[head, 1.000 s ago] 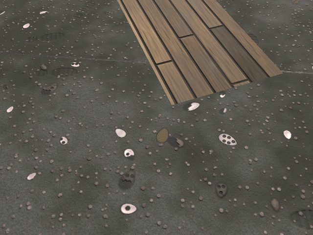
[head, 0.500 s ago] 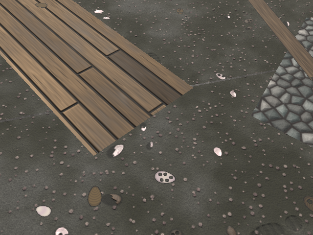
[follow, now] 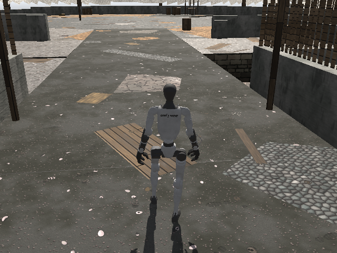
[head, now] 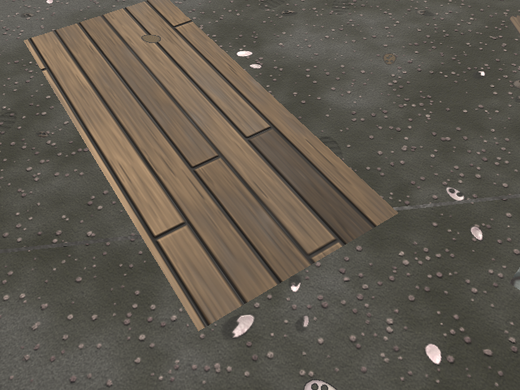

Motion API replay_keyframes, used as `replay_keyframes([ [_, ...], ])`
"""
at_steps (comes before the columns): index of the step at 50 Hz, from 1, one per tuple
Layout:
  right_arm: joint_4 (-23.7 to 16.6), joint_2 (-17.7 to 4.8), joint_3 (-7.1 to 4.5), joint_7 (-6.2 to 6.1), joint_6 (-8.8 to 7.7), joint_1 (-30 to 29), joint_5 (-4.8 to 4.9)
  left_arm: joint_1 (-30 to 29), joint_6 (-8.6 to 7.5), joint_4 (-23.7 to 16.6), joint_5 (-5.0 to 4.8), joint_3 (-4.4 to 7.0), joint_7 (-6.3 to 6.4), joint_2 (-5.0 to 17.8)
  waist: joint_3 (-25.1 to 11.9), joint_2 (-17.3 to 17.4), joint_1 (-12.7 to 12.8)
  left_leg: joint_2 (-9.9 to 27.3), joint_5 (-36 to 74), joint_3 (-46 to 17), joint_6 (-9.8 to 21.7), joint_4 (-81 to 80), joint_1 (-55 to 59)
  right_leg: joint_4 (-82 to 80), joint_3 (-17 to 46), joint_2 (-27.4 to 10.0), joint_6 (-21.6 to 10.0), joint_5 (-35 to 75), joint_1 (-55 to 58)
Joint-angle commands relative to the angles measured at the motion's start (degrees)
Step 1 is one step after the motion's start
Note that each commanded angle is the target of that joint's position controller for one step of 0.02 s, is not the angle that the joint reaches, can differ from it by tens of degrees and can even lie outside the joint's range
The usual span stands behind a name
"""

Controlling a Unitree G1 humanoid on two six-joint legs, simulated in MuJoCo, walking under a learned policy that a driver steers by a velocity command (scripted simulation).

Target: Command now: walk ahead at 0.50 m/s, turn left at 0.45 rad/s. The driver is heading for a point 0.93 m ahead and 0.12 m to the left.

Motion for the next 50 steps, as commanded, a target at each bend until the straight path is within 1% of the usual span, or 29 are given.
replay_keyframes([
  [1,-5.08,0.46,0.87,0.88,-0.63,-5.63,-0.15,-1.43,-1.04,-2.67,-0.02,0.85,0.36,5.4,4.27,-6.62,-0.19,0.01,5.98,2.24,0.21,-9.01,0.4,-6.33,2.8,-14.84,-4.42,22.56,-4.25],
  [5,-7.95,-0.36,1.15,1.48,-0.65,-11.11,-0.55,2.17,-0.32,-0.71,0.15,1.34,0.98,7.51,4.83,-5.79,1.06,-1.76,2.55,6.18,3.13,-17.08,2.25,-3.33,0.04,-17.26,-3.76,31.7,2.99],
  [7,-8.14,-1.27,0.76,1.16,-0.57,-9.87,-0.63,1.94,0.31,-0.4,0.33,1.61,1.35,8.93,2.88,-6.67,-0.15,-4.86,-2.81,8.41,5.37,-18.65,6.35,3.0,-1.9,-17.58,-2.99,48.02,6.38],
  [9,-6.68,-3.0,-0.18,0.55,-0.71,-3.24,-0.66,1.41,1.39,-0.39,0.59,2.14,1.59,10.89,-1.85,-7.75,-3.3,-8.96,-9.27,9.64,8.11,-19.84,14.5,16.15,-2.91,-17.72,-2.7,59.81,7.71],
  [10,-4.65,-4.43,-1.07,0.06,-1.25,3.69,-0.93,1.02,1.94,-0.72,0.41,2.29,1.48,11.54,-5.97,-6.6,-6.45,-10.68,-8.83,8.68,9.74,-23.83,23.96,27.54,-3.39,-17.16,-2.03,55.1,4.25],
  [11,-2.35,-8.9,-2.77,-0.85,-1.52,12.14,-1.62,0.65,1.96,-2.13,0.36,1.99,1.2,10.61,-11.18,-1.72,-10.19,-4.73,-12.56,-1.23,12.63,-27.78,37.82,44.25,-3.75,-15.27,-0.21,38.54,-6.81],
  [12,-3.22,-16.03,-4.47,-1.48,-1.24,9.99,-1.13,3.39,1.6,-6.31,-0.17,0.53,-0.2,3.16,-15.07,12.56,-5.05,13.05,-11.13,-32.86,22.26,-31.48,55.46,66.07,-0.73,-2.87,3.6,-16.22,-34.0],
  [13,-3.83,-15.18,-4.39,-1.59,-0.57,12.01,0.82,-4.86,0.88,-8.13,0.31,1.39,-0.38,8.11,-16.72,2.42,-8.75,14.3,-11.23,-42.49,22.9,-38.56,55.52,70.3,12.52,-1.27,3.49,-15.41,-40.98],
  [14,-3.2,-13.4,-3.85,-2.15,-0.39,8.46,1.0,-8.38,0.05,-9.67,-0.42,1.11,-0.65,7.49,-8.05,0.31,-6.87,13.52,-7.33,-33.08,20.83,-39.74,48.92,67.47,13.83,-4.94,2.81,-8.76,-44.1],
  [15,-3.16,-10.24,-3.02,-2.29,-0.6,5.98,1.2,-7.48,-0.53,-9.15,-0.48,0.92,-0.54,7.34,-3.57,-3.07,-4.19,11.14,-0.16,-27.59,18.21,-40.51,41.08,61.55,13.45,-6.95,2.65,-4.9,-40.92],
  [16,-3.41,-8.49,-2.49,-2.44,-1.03,3.5,1.3,-6.8,-0.1,-8.58,0.19,1.02,-0.42,7.17,-1.29,-4.22,-1.85,7.92,6.06,-22.6,16.04,-40.94,35.63,57.57,13.65,-8.15,3.04,-4.07,-37.38],
  [18,-3.88,-6.66,-1.69,-2.41,-2.11,1.78,1.74,-4.29,2.12,-8.18,1.66,0.92,-0.63,6.51,-2.19,-2.99,0.72,4.37,12.86,-17.25,14.83,-41.98,30.31,53.42,13.67,-8.65,4.53,-3.9,-31.47],
  [21,-3.2,-8.48,-2.03,-2.11,-3.3,4.26,1.73,-6.37,3.8,-9.34,1.79,0.66,-1.2,5.17,-1.74,-2.1,0.82,2.0,14.83,-14.41,14.3,-43.46,28.36,47.63,11.96,-8.43,6.12,-0.46,-32.8],
  [25,-1.44,-6.91,-1.25,-2.06,-3.81,9.12,1.67,-13.94,3.86,-11.11,1.38,0.36,-1.72,4.83,0.38,0.22,-2.44,1.04,16.85,-11.26,10.28,-45.53,32.49,36.14,10.51,-9.0,5.84,10.05,-37.11],
  [27,-0.76,-7.1,-1.04,-2.09,-4.15,10.97,1.49,-17.16,3.74,-11.87,0.89,0.24,-1.95,4.88,0.46,0.73,-3.99,1.47,19.28,-9.77,8.48,-45.56,36.17,31.93,9.96,-8.58,4.85,13.47,-38.1],
  [32,0.99,-6.97,-0.32,-2.86,-4.47,13.64,0.32,-23.69,3.22,-13.87,0.35,-0.21,-2.67,4.85,3.05,0.8,-6.02,4.43,22.16,-6.42,7.85,-46.17,43.85,23.63,8.47,-6.12,1.5,13.9,-39.34],
  [34,1.59,-7.26,-0.15,-3.43,-4.49,12.89,-0.12,-23.35,3.0,-14.15,0.27,-0.14,-2.96,5.12,3.72,0.89,-4.88,5.93,27.28,-4.6,7.41,-44.99,45.56,20.75,8.3,-4.32,-0.35,10.7,-36.74],
  [35,1.57,-7.65,-0.09,-3.71,-4.56,11.51,-0.25,-21.49,2.95,-13.68,0.24,0.01,-2.89,5.35,3.12,1.13,-3.52,6.13,34.95,-3.0,6.75,-42.73,45.58,19.47,7.65,-2.66,-1.54,8.39,-33.1],
  [37,1.81,-8.86,-0.16,-4.12,-4.55,10.1,-0.62,-13.49,2.84,-11.21,0.29,0.82,-2.19,6.82,-1.38,2.34,0.13,6.06,52.89,-0.63,5.42,-32.0,46.74,18.48,5.77,1.54,-3.94,3.48,-23.36],
  [38,1.78,-9.43,-0.22,-4.14,-4.22,9.46,-0.64,-5.79,2.49,-8.7,0.52,1.46,-1.82,7.73,-5.35,1.83,3.49,5.11,54.28,0.81,4.72,-21.72,45.63,15.19,5.34,3.32,-5.28,3.86,-15.33],
  [39,0.85,-9.49,0.0,-4.23,-4.32,8.28,-0.17,3.07,2.11,-6.4,1.45,2.38,-1.32,9.83,-9.84,0.15,7.73,3.82,43.1,2.4,3.75,-8.02,36.15,13.19,11.41,-1.09,-7.99,4.76,-1.75],
  [40,-2.09,-5.71,0.88,-3.55,-4.78,11.33,1.78,8.33,2.31,-6.2,2.23,4.73,-0.74,17.57,-16.45,-12.34,6.68,-5.5,12.86,5.96,0.41,16.85,15.39,11.84,38.81,-17.32,-16.98,3.29,14.86],
  [41,-2.43,-7.33,0.43,-3.15,-5.17,9.95,0.18,4.29,2.9,-5.95,-0.29,4.22,-1.54,15.18,-17.68,-11.65,4.08,-10.86,-21.75,-1.89,0.56,25.29,4.31,4.02,55.98,-21.57,-19.79,8.07,16.64],
  [42,-3.72,-7.16,0.67,-2.75,-5.46,6.41,-0.4,-0.49,3.11,-6.6,-1.31,4.04,-1.8,14.07,-9.38,-7.46,2.29,-6.39,-17.78,-5.56,0.91,25.13,0.03,3.31,47.88,-19.96,-18.61,3.88,9.66],
  [43,-4.46,-7.31,0.93,-2.4,-5.98,3.82,-0.16,-3.22,3.24,-7.16,-0.98,3.35,-1.85,10.92,-4.24,-3.03,1.63,-3.9,-14.09,-4.81,0.66,21.57,0.09,1.39,41.86,-18.17,-16.97,5.28,2.25],
  [44,-4.81,-6.73,0.97,-2.23,-5.76,2.85,-0.19,-4.41,3.2,-7.03,-0.73,2.83,-1.64,9.22,-0.64,-1.3,-0.03,-2.23,-13.23,-4.43,0.27,17.15,1.75,-0.11,37.54,-15.4,-14.94,8.38,-3.76],
  [46,-5.12,-5.52,1.44,-2.02,-3.77,4.11,-1.25,-4.92,2.61,-6.44,-0.92,2.35,-1.26,8.33,-0.08,-2.97,-2.48,-0.67,-12.68,-3.72,-1.66,11.4,6.42,-1.91,31.71,-11.19,-12.83,14.18,-10.14],
  [48,-5.85,-4.65,1.77,-1.83,-2.55,3.44,-1.44,-3.27,1.86,-5.9,-1.07,2.81,-1.27,9.84,-0.81,-4.04,-2.58,-0.52,-11.22,-2.16,-3.25,7.7,6.55,-2.69,29.14,-9.36,-13.07,17.94,-11.84],
  [50,-7.66,-4.48,1.93,-1.71,-2.26,-1.05,-1.32,-1.74,1.79,-5.62,-1.17,3.15,-1.13,10.87,0.34,-4.34,-1.69,-0.06,-7.12,-1.13,-4.73,2.02,4.22,-3.94,28.16,-7.97,-12.5,17.46,-12.5],
])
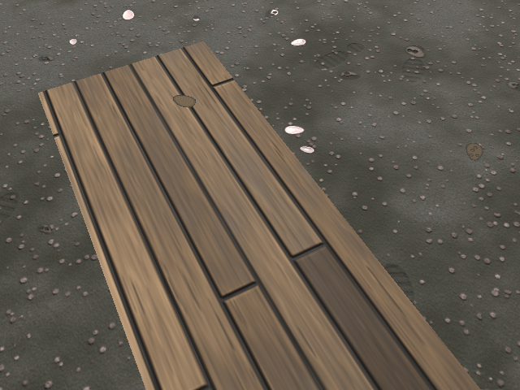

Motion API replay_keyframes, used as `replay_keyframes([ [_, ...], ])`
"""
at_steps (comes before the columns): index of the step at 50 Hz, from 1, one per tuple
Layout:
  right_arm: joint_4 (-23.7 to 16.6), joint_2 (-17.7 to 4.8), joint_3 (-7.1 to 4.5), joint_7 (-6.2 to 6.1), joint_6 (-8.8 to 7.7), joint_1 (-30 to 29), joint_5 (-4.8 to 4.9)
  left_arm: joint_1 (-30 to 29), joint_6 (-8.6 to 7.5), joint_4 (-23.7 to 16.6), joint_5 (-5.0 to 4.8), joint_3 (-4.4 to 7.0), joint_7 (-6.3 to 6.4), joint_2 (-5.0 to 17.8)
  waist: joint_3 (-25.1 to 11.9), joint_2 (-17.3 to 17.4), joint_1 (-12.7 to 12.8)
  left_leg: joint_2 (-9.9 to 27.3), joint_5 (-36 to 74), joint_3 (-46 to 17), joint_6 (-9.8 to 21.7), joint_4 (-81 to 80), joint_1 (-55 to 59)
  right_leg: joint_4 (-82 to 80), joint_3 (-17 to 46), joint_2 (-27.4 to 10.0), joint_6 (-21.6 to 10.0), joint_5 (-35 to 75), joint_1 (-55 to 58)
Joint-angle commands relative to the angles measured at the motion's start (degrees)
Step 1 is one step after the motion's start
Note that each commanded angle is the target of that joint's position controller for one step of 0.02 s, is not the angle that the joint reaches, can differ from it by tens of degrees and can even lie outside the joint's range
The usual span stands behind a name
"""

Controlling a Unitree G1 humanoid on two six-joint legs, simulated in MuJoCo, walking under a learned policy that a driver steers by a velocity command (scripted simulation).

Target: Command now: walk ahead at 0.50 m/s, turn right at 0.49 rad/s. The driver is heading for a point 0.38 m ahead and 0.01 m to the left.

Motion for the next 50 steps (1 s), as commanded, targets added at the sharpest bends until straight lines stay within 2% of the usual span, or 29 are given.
replay_keyframes([
  [1,-4.01,-4.48,-0.89,0.13,0.57,-1.05,-0.06,1.42,-1.12,-3.09,-0.28,2.08,0.36,8.69,-0.2,-3.98,-0.75,0.53,5.99,2.28,-2.46,-6.94,-2.58,-10.72,14.64,-13.86,-7.93,12.83,-1.66],
  [5,-6.62,-3.96,-0.45,0.45,0.42,-9.0,0.5,5.96,-0.71,-2.42,-0.34,2.43,0.6,8.92,-0.95,-5.09,2.87,-0.81,14.07,2.35,-3.08,-17.35,-4.46,-8.16,15.24,-12.66,-5.11,16.31,3.94],
  [8,-8.48,-4.09,-0.1,0.57,-0.04,-13.76,0.89,8.48,-0.41,-2.29,0.26,2.53,1.04,9.04,-1.16,-5.48,4.71,-2.39,14.4,2.26,-2.58,-22.35,-5.08,-5.12,17.29,-13.4,-4.95,20.92,8.53],
  [10,-9.13,-4.31,0.08,0.66,-0.56,-14.78,1.03,8.71,-0.43,-2.39,0.7,2.46,1.42,9.04,-1.32,-5.9,4.85,-3.13,13.64,2.38,-1.43,-26.01,-3.25,-3.36,18.0,-14.65,-4.48,23.6,10.91],
  [12,-7.96,-5.22,-0.24,0.26,-1.25,-10.53,0.88,6.87,-0.45,-2.53,0.81,2.31,1.94,8.91,-1.6,-6.32,2.56,-4.83,12.03,2.28,0.61,-30.82,4.77,0.92,17.41,-14.48,-1.8,32.41,10.31],
  [13,-6.28,-6.34,-0.73,-0.23,-1.72,-5.79,0.71,6.02,-0.67,-2.56,0.72,2.27,2.02,9.08,-3.5,-6.51,0.77,-6.47,11.66,2.66,1.89,-32.7,11.12,5.58,16.91,-13.44,-0.28,39.84,10.25],
  [14,-4.47,-7.23,-1.14,-0.82,-2.56,0.62,0.43,4.83,-1.03,-2.48,0.03,2.18,1.85,9.3,-6.42,-5.24,-2.76,-6.09,17.61,2.96,3.37,-37.44,19.57,13.53,14.77,-10.99,1.38,42.38,9.25],
  [15,-3.55,-9.81,-1.71,-1.5,-3.51,7.86,-0.28,4.54,-1.59,-3.76,-0.72,1.6,1.57,7.48,-12.73,-2.77,-5.45,2.5,26.98,-3.81,5.81,-35.75,33.37,24.8,13.68,-8.56,2.93,29.06,2.02],
  [16,-3.65,-15.3,-3.21,-1.68,-2.84,11.73,-0.72,13.2,-1.38,-4.27,-2.81,0.5,2.02,1.89,-22.6,11.26,-3.34,21.54,54.49,-23.53,15.37,-31.12,50.49,45.04,6.13,0.08,5.44,-13.5,-12.09],
  [17,-3.38,-12.79,-3.38,-1.15,-1.64,11.63,1.78,14.02,-0.71,-3.34,-0.71,1.18,2.73,6.95,-25.28,8.46,-2.97,23.13,59.51,-31.44,18.96,-33.08,47.83,52.38,5.1,0.22,5.38,-24.79,-16.29],
  [18,-3.68,-8.18,-2.23,-0.85,-1.58,8.06,2.3,10.17,-0.13,-2.36,0.37,1.45,2.7,7.37,-17.31,1.52,-2.11,19.42,57.33,-23.84,17.69,-34.83,40.53,53.74,7.37,-1.92,5.89,-20.68,-17.49],
  [19,-3.63,-4.65,-1.22,-0.77,-1.71,4.74,2.15,6.53,0.09,-2.82,0.76,1.07,2.34,6.29,-12.08,-0.03,-1.56,15.99,55.47,-17.41,15.28,-36.53,35.49,50.94,6.85,-3.53,6.37,-18.49,-18.55],
  [20,-3.08,-2.9,-0.55,-0.91,-1.83,3.56,2.12,4.51,0.66,-3.0,0.83,0.89,1.88,5.41,-8.91,1.39,-1.08,13.04,54.19,-12.85,13.12,-38.72,31.47,47.56,6.77,-5.04,6.72,-17.26,-17.96],
  [21,-2.24,-2.85,-0.38,-1.06,-1.88,2.78,2.38,4.19,1.57,-3.08,1.27,0.72,1.32,4.72,-7.21,3.83,0.14,10.57,51.64,-9.46,11.97,-40.78,27.37,44.53,6.05,-5.77,7.31,-16.05,-15.78],
  [22,-1.55,-3.45,-0.45,-0.94,-2.0,2.91,2.21,4.95,2.36,-2.45,1.48,0.63,1.02,4.14,-7.18,4.59,0.76,9.16,52.62,-7.2,11.38,-41.56,24.5,43.22,5.04,-5.07,7.68,-14.4,-12.4],
  [23,-1.06,-3.84,-0.47,-0.87,-2.23,2.87,2.03,5.51,2.84,-2.15,1.28,0.49,0.85,3.59,-8.34,4.72,1.49,8.65,53.82,-5.75,11.74,-41.91,23.29,41.68,4.64,-4.61,7.98,-13.29,-10.26],
  [26,0.16,-4.23,-0.25,-0.84,-2.28,1.28,1.55,3.88,3.6,-1.59,1.15,-0.35,0.98,2.1,-8.81,5.02,2.76,7.5,51.56,-1.92,12.11,-42.74,19.8,31.74,2.72,-5.53,8.57,-11.42,-6.67],
  [29,1.76,-4.96,-0.35,-0.8,-1.41,2.76,1.63,-0.29,4.23,-1.25,1.12,-1.32,1.4,1.5,-8.81,7.17,1.07,6.51,40.13,-1.45,11.48,-43.54,17.96,21.53,-0.01,-6.84,8.46,-8.31,-2.04],
  [31,2.61,-5.63,-0.58,-0.83,-0.33,3.79,1.71,-2.14,4.48,-0.87,1.02,-1.6,1.68,1.93,-8.08,7.02,0.17,6.64,26.69,-3.29,11.33,-43.98,16.71,16.79,-1.03,-7.18,8.12,-7.55,0.16],
  [33,2.9,-5.61,-0.55,-1.12,0.84,2.93,2.13,-2.73,4.14,-0.14,1.35,-2.07,2.0,1.48,-5.74,4.71,1.18,5.6,10.67,-4.45,9.48,-43.25,12.69,6.99,-1.76,-7.26,6.94,-3.31,4.99],
  [34,3.33,-4.85,-0.33,-1.28,1.18,4.16,1.91,-3.89,3.7,-0.18,1.77,-2.17,2.3,2.42,-3.91,2.21,0.88,4.89,4.27,-5.27,7.25,-43.12,9.99,2.21,1.05,-9.07,6.19,-0.74,7.12],
  [35,3.12,-3.42,0.03,-1.22,1.24,5.02,1.75,-3.63,3.03,-0.21,2.35,-2.02,2.73,4.66,-3.39,-1.93,0.25,3.13,0.55,-4.61,4.89,-40.63,8.12,-1.21,8.2,-15.23,4.97,1.79,8.67],
  [36,3.94,-1.51,0.2,-1.1,1.57,9.92,2.57,-6.7,2.72,-0.08,1.42,-1.42,2.85,8.08,-1.8,-8.59,-4.13,-2.63,-2.4,0.14,3.21,-40.21,11.45,-2.63,13.34,-19.69,2.09,2.37,1.94],
  [37,6.15,-1.68,0.3,-1.38,2.2,10.36,2.47,-7.73,2.4,0.62,0.62,-2.07,2.39,5.07,-1.48,-8.01,-3.32,-2.69,0.12,0.91,2.54,-40.71,21.13,-4.42,12.86,-19.44,1.57,-4.33,-6.76],
  [38,6.64,-2.49,-0.06,-1.5,2.44,9.17,2.34,-8.51,2.09,1.16,0.51,-2.59,2.23,3.19,0.58,-7.44,-3.19,-2.2,2.9,-0.05,2.41,-40.94,23.09,-4.95,11.04,-16.51,3.17,-7.8,-8.86],
  [40,7.62,-3.61,-0.56,-1.44,2.45,8.5,2.18,-7.28,1.82,2.92,0.38,-2.68,2.57,2.84,0.65,-7.79,-2.45,-0.8,5.66,-1.06,2.83,-41.02,23.42,-4.92,8.45,-13.6,4.77,-6.76,-6.86],
  [41,8.17,-3.47,-0.55,-1.4,2.35,8.71,2.07,-6.5,1.7,3.82,0.19,-2.65,2.76,2.75,0.46,-7.25,-2.3,-0.37,6.28,-1.41,2.92,-41.44,22.65,-4.45,7.91,-13.3,4.82,-4.69,-5.12],
  [44,10.19,-2.33,-0.34,-1.71,2.08,8.52,2.24,-5.4,1.58,5.5,0.15,-2.61,2.81,2.33,-0.24,-3.58,-1.64,-0.25,6.56,-1.46,2.61,-42.39,21.74,-3.24,7.3,-13.37,4.31,-0.77,-1.86],
  [50,13.37,-1.48,-0.22,-2.18,2.42,8.35,2.21,-4.74,1.53,8.45,0.17,-2.71,3.08,1.92,-0.42,-2.14,-1.44,0.09,7.73,-1.54,2.59,-42.57,23.21,-3.13,6.61,-13.1,4.12,1.06,-1.34],
])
